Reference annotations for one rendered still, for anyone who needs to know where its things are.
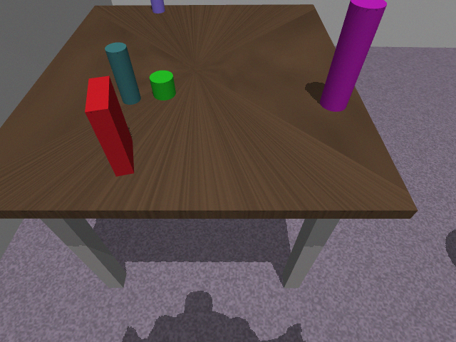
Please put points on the table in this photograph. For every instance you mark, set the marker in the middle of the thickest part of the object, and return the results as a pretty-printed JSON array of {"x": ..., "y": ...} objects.
[{"x": 244, "y": 137}]

